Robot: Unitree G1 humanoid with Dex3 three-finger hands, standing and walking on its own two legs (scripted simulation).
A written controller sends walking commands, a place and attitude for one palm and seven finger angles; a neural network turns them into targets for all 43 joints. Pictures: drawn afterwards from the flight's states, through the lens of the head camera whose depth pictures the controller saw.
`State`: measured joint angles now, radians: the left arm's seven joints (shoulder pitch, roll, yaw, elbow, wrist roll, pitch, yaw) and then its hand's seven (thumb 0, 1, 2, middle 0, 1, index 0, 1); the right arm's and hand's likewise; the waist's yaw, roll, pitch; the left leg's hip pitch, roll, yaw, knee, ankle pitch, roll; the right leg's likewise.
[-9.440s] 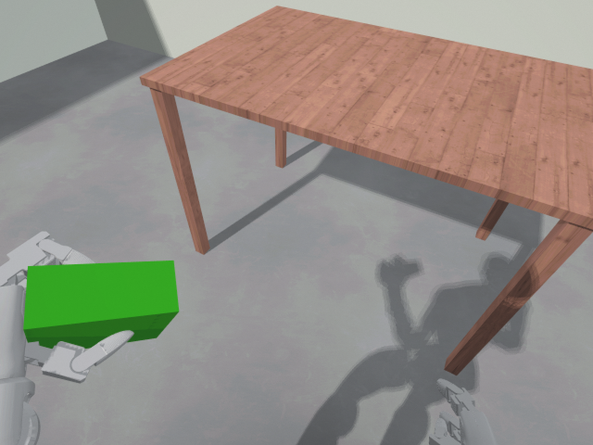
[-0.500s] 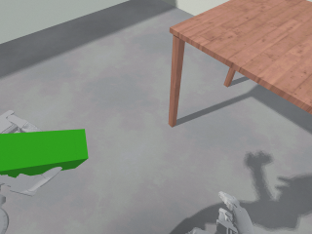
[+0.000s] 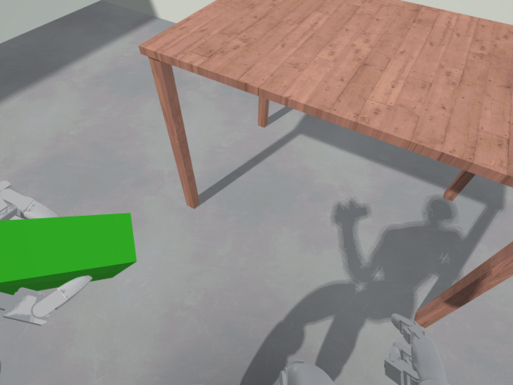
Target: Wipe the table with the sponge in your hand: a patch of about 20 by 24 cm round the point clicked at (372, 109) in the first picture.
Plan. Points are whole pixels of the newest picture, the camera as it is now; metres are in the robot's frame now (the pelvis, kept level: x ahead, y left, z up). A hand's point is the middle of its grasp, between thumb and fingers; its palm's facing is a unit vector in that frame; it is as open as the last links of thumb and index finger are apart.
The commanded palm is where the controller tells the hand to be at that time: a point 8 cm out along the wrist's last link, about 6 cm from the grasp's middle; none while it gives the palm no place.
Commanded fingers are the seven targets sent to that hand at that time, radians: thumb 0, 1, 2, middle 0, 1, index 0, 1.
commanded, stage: turn to face it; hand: left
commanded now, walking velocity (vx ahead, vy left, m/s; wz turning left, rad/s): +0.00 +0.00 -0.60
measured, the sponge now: (82, 253) +0.23 +0.22 +0.15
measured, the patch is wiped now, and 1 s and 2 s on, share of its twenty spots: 0.00 0.00 0.00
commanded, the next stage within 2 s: take the last steps up to it in 1.44 s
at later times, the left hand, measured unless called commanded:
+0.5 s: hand (199, 256) +0.22 +0.09 +0.19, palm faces +0.10 -0.85 -0.52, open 9.5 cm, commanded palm +0.18 +0.14 +0.19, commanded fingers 0.00 0.10 1.30 -1.20 -1.60 -1.20 -1.60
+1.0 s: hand (322, 310) +0.18 -0.04 +0.17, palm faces -0.17 -0.86 -0.48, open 9.5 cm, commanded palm +0.15 +0.05 +0.19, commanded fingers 0.00 0.10 1.30 -1.20 -1.60 -1.20 -1.60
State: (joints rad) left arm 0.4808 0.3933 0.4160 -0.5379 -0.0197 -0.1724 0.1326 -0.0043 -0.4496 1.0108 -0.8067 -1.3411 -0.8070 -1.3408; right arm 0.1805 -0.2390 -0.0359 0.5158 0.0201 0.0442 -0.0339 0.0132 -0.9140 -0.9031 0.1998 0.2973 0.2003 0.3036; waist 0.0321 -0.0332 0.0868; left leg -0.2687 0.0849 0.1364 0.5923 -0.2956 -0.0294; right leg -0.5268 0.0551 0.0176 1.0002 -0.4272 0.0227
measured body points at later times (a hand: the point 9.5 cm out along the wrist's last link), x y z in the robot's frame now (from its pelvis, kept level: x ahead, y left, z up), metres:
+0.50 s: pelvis -0.06 -0.08 +0.01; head -0.02 -0.11 +0.46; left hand +0.20 +0.13 +0.21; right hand +0.02 -0.37 -0.09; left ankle -0.02 +0.07 -0.68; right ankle +0.00 -0.15 -0.73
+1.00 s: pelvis -0.14 -0.09 -0.01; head -0.10 -0.15 +0.44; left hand +0.18 +0.01 +0.20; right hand -0.11 -0.36 -0.12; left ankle -0.07 +0.07 -0.66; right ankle -0.12 -0.18 -0.73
